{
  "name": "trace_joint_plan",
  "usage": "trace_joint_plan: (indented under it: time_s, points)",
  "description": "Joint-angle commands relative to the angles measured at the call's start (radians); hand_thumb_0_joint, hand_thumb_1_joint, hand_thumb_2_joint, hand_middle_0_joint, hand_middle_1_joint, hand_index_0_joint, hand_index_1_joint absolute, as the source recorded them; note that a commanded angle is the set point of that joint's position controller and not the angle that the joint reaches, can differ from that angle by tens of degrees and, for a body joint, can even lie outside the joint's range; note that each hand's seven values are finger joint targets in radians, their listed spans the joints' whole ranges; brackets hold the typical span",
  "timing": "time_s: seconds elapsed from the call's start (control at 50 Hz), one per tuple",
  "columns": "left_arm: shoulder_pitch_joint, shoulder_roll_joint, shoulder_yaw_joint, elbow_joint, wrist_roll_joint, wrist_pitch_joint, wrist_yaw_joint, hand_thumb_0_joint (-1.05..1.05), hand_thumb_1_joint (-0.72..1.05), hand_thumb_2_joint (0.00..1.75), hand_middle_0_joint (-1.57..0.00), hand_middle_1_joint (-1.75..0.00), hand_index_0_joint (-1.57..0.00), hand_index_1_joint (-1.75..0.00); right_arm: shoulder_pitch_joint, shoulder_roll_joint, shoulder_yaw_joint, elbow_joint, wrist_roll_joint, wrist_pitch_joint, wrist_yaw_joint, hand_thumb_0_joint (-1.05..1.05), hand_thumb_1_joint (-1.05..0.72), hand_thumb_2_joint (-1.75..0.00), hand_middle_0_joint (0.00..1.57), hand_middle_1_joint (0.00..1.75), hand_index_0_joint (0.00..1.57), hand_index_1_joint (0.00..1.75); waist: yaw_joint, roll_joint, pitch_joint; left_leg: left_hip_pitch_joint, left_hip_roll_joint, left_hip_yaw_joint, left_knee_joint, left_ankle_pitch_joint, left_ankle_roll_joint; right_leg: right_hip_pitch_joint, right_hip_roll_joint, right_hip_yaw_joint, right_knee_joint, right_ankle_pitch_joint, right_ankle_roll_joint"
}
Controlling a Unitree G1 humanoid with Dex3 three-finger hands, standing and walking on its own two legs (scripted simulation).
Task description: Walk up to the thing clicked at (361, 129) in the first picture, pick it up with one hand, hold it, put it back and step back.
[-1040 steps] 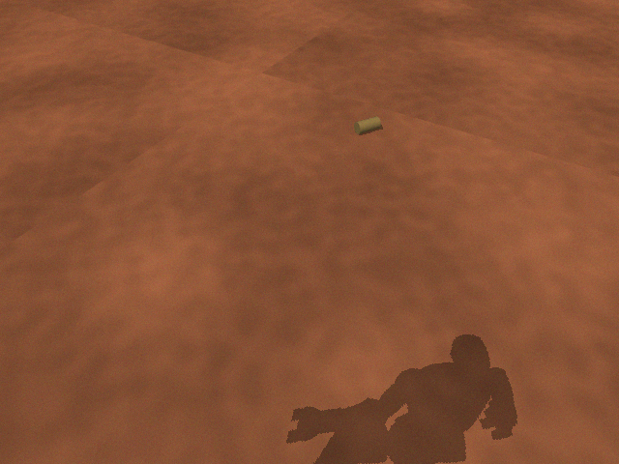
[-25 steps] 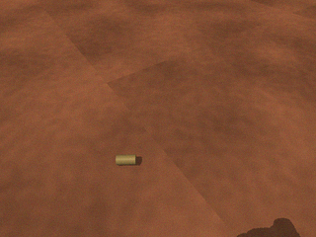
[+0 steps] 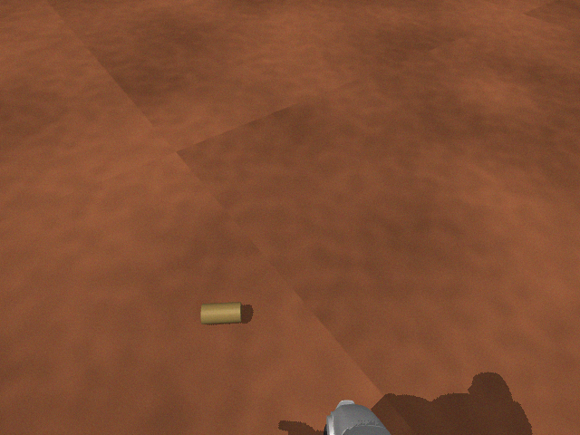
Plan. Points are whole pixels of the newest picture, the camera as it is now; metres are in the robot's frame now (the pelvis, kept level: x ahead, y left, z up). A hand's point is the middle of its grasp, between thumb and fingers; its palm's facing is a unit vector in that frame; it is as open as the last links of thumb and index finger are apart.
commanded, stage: walk up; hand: left
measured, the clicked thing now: (221, 312) +0.63 +0.21 -0.74
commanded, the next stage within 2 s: none
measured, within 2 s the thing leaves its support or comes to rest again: neither
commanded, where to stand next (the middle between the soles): +0.25 -0.05 m, yaw +2 degrees
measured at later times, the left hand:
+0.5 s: hand (155, 403) +0.21 +0.22 -0.17, palm faces +0.00 -0.94 -0.34, open 7.4 cm
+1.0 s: hand (161, 399) +0.21 +0.21 -0.15, palm faces +0.04 -0.93 -0.36, open 7.4 cm
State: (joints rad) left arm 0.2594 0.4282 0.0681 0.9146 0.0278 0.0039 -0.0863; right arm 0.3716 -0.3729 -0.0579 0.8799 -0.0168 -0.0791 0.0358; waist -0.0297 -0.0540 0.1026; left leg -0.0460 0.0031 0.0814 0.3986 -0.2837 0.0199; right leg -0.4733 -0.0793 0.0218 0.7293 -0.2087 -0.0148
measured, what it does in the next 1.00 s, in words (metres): walks ahead: right foot, then left foot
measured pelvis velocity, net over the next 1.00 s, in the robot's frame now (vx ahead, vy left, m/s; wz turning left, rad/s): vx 0.14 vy -0.06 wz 0.04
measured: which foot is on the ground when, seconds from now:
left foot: down 0.00-0.14, up 0.16-0.44, down 0.46-1.00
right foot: up 0.00-0.10, down 0.12-1.00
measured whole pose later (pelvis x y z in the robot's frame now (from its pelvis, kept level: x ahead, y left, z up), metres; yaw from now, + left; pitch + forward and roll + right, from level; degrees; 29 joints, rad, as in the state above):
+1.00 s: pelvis +0.14 -0.06 +0.00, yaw +2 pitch -3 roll +0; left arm 0.12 0.36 0.01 1.07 0.00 -0.01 -0.02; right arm 0.08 -0.36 0.01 1.06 0.00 -0.01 0.02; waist 0.01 0.03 0.08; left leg -0.25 0.04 -0.01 0.46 -0.15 -0.02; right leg -0.13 -0.01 -0.04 0.48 -0.29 0.00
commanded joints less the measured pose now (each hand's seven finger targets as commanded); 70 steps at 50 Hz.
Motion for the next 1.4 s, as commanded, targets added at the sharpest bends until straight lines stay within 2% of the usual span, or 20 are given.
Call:
trace_joint_plan:
  time_s: [0.0,0.08,0.1,0.12,0.14,0.16,0.26,0.38,0.42,0.44,0.46,0.48,0.5,0.54,0.6,0.64,0.66,0.76,1.08,1.38]
  points:
    - [-0.088,0.136,0.046,-0.12,-0.007,-0.04,-0.002,0.0,0.9,0.9,-0.2,-0.3,-0.2,-0.3,-0.016,-0.295,-0.081,-0.108,0.007,-0.02,-0.019,0.0,-0.9,-0.9,0.2,0.3,0.2,0.3,-0.001,0.181,0.012,-0.162,0.228,-0.157,-0.135,0.113,0.15,0.122,0.011,-0.042,-0.097,0.061,-0.019]
    - [0.032,0.168,0.072,-0.099,-0.004,-0.058,0.014,0.0,0.9,0.9,-0.2,-0.3,-0.2,-0.3,-0.009,-0.261,-0.063,-0.132,0.003,-0.013,-0.025,0.0,-0.9,-0.9,0.2,0.3,0.2,0.3,0.076,0.069,-0.05,-0.204,0.186,-0.106,0.161,0.305,0.115,0.366,0.069,-0.079,-0.225,-0.017,-0.051]
    - [0.135,0.214,0.095,-0.082,0.001,-0.07,0.027,0.0,0.9,0.9,-0.2,-0.3,-0.2,-0.3,0.051,-0.206,-0.041,-0.134,0.009,-0.015,-0.027,0.0,-0.9,-0.9,0.2,0.3,0.2,0.3,0.118,-0.077,-0.131,-0.272,0.114,-0.055,0.432,0.286,0.076,0.521,0.005,0.034,-0.3,-0.074,-0.085]
    - [0.181,0.296,0.111,-0.102,0.004,-0.074,0.037,0.0,0.9,0.9,-0.2,-0.3,-0.2,-0.3,0.082,-0.154,-0.022,-0.161,0.022,-0.017,-0.029,0.0,-0.9,-0.9,0.2,0.3,0.2,0.3,0.122,-0.3,-0.184,-0.509,-0.035,0.008,0.718,-0.106,0.016,0.649,-0.263,0.482,-0.419,-0.112,-0.209]
    - [0.152,0.303,0.111,-0.11,-0.019,-0.065,0.038,0.0,0.9,0.9,-0.2,-0.3,-0.2,-0.3,0.053,-0.252,-0.046,-0.137,0.016,-0.007,-0.041,0.0,-0.9,-0.9,0.2,0.3,0.2,0.3,0.127,-0.174,-0.142,-0.538,-0.024,-0.094,0.818,-0.275,0.021,0.539,-0.344,0.598,-0.452,-0.123,-0.304]
    - [0.117,0.269,0.102,-0.125,-0.03,-0.06,0.042,0.0,0.9,0.9,-0.2,-0.3,-0.2,-0.3,0.038,-0.265,-0.053,-0.119,0.02,-0.007,-0.046,0.0,-0.9,-0.9,0.2,0.3,0.2,0.3,0.11,-0.078,-0.093,-0.515,0.001,-0.163,0.855,-0.249,0.024,0.439,-0.321,0.503,-0.451,-0.098,-0.31]
    - [-0.006,0.183,0.059,-0.177,-0.015,-0.062,0.06,0.0,0.9,0.9,-0.2,-0.3,-0.2,-0.3,0.108,-0.194,-0.038,-0.068,0.012,0.01,-0.027,0.0,-0.9,-0.9,0.2,0.3,0.2,0.3,0.029,-0.104,-0.028,-0.388,0.04,-0.1,0.582,-0.119,-0.011,0.211,-0.133,0.11,-0.399,0.18,-0.224]
    - [-0.049,0.18,0.033,-0.176,-0.024,-0.039,0.077,0.0,0.9,0.9,-0.2,-0.3,-0.2,-0.3,0.03,-0.167,-0.033,-0.055,0.005,0.016,-0.049,0.0,-0.9,-0.9,0.2,0.3,0.2,0.3,0.027,-0.052,-0.131,-0.169,0.004,-0.036,0.248,0.097,-0.01,0.161,-0.16,0.071,-0.202,0.449,-0.188]
    - [-0.078,0.163,0.015,-0.178,-0.031,-0.021,0.08,0.0,0.9,0.9,-0.2,-0.3,-0.2,-0.3,-0.002,-0.199,-0.043,-0.06,-0.001,0.016,-0.054,0.0,-0.9,-0.9,0.2,0.3,0.2,0.3,0.009,-0.017,-0.111,-0.101,0.024,-0.082,0.183,0.209,0.02,0.053,-0.127,0.077,-0.16,0.212,-0.134]
    - [-0.067,0.143,0.009,-0.172,-0.034,-0.013,0.08,0.0,0.9,0.9,-0.2,-0.3,-0.2,-0.3,-0.026,-0.255,-0.052,-0.069,-0.009,0.015,-0.056,0.0,-0.9,-0.9,0.2,0.3,0.2,0.3,0.016,0.092,-0.104,-0.118,0.135,-0.238,0.11,0.24,0.055,0.007,-0.074,0.058,-0.109,0.055,-0.089]
    - [-0.038,0.125,0.008,-0.162,-0.042,-0.003,0.081,0.0,0.9,0.9,-0.2,-0.3,-0.2,-0.3,-0.068,-0.303,-0.056,-0.092,-0.011,0.011,-0.057,0.0,-0.9,-0.9,0.2,0.3,0.2,0.3,0.039,0.164,-0.114,-0.2,0.291,-0.457,-0.007,0.174,0.142,0.049,0.037,0.002,0.012,-0.174,-0.035]
    - [-0.013,0.153,0.019,-0.122,-0.045,0.012,0.087,0.0,0.9,0.9,-0.2,-0.3,-0.2,-0.3,-0.108,-0.337,-0.059,-0.093,0.003,0.011,-0.056,0.0,-0.9,-0.9,0.2,0.3,0.2,0.3,0.038,0.223,-0.121,-0.287,0.362,-0.536,-0.04,0.137,0.235,0.15,0.073,-0.007,0.13,-0.336,-0.025]
    - [-0.014,0.162,0.023,-0.106,-0.038,0.013,0.09,0.0,0.9,0.9,-0.2,-0.3,-0.2,-0.3,-0.136,-0.327,-0.058,-0.088,-0.005,0.013,-0.058,0.0,-0.9,-0.9,0.2,0.3,0.2,0.3,0.037,0.218,-0.119,-0.288,0.359,-0.548,-0.034,0.149,0.252,0.144,0.064,0.022,0.175,-0.386,-0.025]
    - [-0.003,0.156,0.026,-0.076,-0.039,0.01,0.088,0.0,0.9,0.9,-0.2,-0.3,-0.2,-0.3,-0.177,-0.294,-0.04,-0.082,-0.006,0.016,-0.065,0.0,-0.9,-0.9,0.2,0.3,0.2,0.3,0.052,0.236,-0.121,-0.274,0.304,-0.434,0.014,0.215,0.226,0.135,0.042,0.032,0.17,-0.353,-0.026]
    - [0.045,0.135,0.02,-0.01,-0.03,-0.014,0.086,0.0,0.9,0.9,-0.2,-0.3,-0.2,-0.3,-0.238,-0.251,-0.02,-0.067,0.005,0.033,-0.056,0.0,-0.9,-0.9,0.2,0.3,0.2,0.3,0.086,0.231,-0.157,-0.266,0.196,-0.269,0.132,0.265,0.123,0.266,0.054,-0.022,-0.18,-0.136,-0.026]
    - [-0.008,0.184,0.021,-0.011,-0.011,-0.035,0.094,0.0,0.9,0.9,-0.2,-0.3,-0.2,-0.3,-0.207,-0.186,0.004,-0.057,0.022,0.044,-0.047,0.0,-0.9,-0.9,0.2,0.3,0.2,0.3,0.054,0.108,-0.171,-0.315,0.132,-0.214,0.213,0.22,0.039,0.32,-0.066,0.178,-0.297,-0.008,-0.062]
    - [-0.101,0.234,0.025,-0.018,-0.014,-0.038,0.091,0.0,0.9,0.9,-0.2,-0.3,-0.2,-0.3,-0.205,-0.186,-0.001,-0.034,0.027,0.05,-0.045,0.0,-0.9,-0.9,0.2,0.3,0.2,0.3,0.013,0.036,-0.126,-0.242,0.055,-0.16,0.205,0.068,0.007,0.175,-0.14,0.247,-0.306,-0.022,-0.114]
    - [-0.131,0.178,-0.005,0.035,-0.024,-0.045,0.089,0.0,0.9,0.9,-0.2,-0.3,-0.2,-0.3,-0.284,-0.2,0.004,0.031,0.022,0.043,-0.032,0.0,-0.9,-0.9,0.2,0.3,0.2,0.3,0.026,0.01,-0.118,-0.127,0.107,-0.183,0.13,0.201,0.041,0.169,-0.067,0.107,-0.328,0.01,-0.04]
    - [-0.209,0.146,-0.014,0.136,-0.032,-0.032,0.087,0.0,0.9,0.9,-0.2,-0.3,-0.2,-0.3,-0.353,-0.192,0.029,0.18,0.018,0.042,-0.033,0.0,-0.9,-0.9,0.2,0.3,0.2,0.3,0.045,0.049,-0.126,-0.088,0.124,-0.193,-0.062,0.259,0.003,0.351,-0.055,0.042,-0.46,0.057,-0.009]
    - [-0.198,0.129,-0.02,0.183,-0.028,-0.023,0.084,0.0,0.9,0.9,-0.2,-0.3,-0.2,-0.3,-0.356,-0.196,0.014,0.212,0.01,0.041,-0.037,0.0,-0.9,-0.9,0.2,0.3,0.2,0.3,0.036,0.125,-0.133,-0.133,0.147,-0.242,-0.159,0.121,0.002,0.393,-0.037,0.011,-0.463,-0.005,-0.007]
